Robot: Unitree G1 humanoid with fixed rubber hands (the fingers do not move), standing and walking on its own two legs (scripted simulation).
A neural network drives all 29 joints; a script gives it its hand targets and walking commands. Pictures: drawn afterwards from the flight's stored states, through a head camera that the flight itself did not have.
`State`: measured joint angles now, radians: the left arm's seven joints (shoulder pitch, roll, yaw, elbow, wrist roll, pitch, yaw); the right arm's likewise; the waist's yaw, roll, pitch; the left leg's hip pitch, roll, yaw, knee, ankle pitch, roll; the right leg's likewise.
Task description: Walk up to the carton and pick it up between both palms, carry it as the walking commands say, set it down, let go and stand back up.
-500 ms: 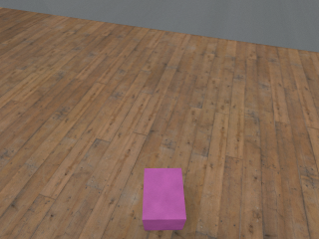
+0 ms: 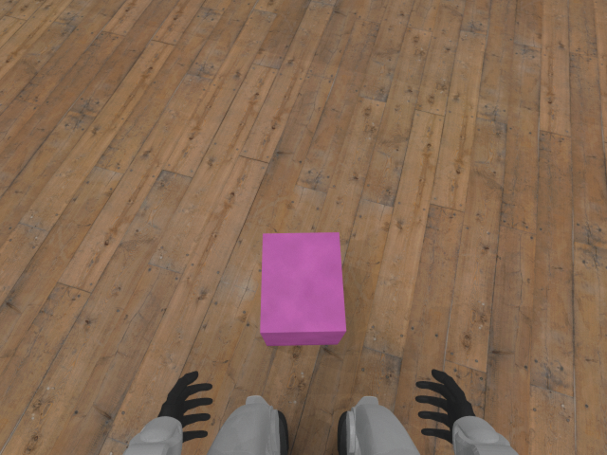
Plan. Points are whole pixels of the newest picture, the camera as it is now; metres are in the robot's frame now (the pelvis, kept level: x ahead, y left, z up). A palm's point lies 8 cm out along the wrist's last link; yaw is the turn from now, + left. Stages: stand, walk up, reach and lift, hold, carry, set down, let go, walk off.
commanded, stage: reach and lift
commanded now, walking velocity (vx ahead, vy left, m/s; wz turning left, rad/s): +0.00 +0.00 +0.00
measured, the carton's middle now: (301, 291) +0.49 +0.01 -0.61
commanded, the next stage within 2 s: none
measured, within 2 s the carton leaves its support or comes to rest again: neither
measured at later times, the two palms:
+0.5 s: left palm (184, 322) +0.30 +0.20 -0.15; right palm (432, 329) +0.30 -0.19 -0.15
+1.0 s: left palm (198, 247) +0.45 +0.21 -0.20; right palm (404, 255) +0.44 -0.18 -0.21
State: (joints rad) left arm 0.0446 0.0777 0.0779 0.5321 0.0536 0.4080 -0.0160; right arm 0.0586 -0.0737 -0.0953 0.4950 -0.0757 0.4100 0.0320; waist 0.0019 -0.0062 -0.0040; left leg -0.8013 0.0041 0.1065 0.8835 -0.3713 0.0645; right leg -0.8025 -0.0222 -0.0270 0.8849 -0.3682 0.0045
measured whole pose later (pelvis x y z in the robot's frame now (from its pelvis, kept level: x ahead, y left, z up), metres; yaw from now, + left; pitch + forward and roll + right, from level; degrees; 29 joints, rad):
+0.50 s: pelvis -0.10 -0.02 -0.06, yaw +2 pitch +17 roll -1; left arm -0.81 0.30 0.16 0.77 -0.06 0.54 -0.07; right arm -0.75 -0.13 -0.17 0.63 0.06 0.58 -0.15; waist -0.02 0.01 0.24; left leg -1.13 0.03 0.06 1.15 -0.32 0.05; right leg -1.11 -0.02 -0.08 1.14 -0.33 -0.04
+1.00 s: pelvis -0.08 +0.01 -0.08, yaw -1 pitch +25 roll -1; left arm -1.27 0.42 0.18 0.72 -0.21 0.35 0.08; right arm -1.23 -0.33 -0.15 0.61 0.20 0.37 -0.18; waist 0.02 0.02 0.53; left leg -1.30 0.04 0.12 1.22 -0.36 0.09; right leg -1.30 -0.01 -0.01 1.21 -0.34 0.01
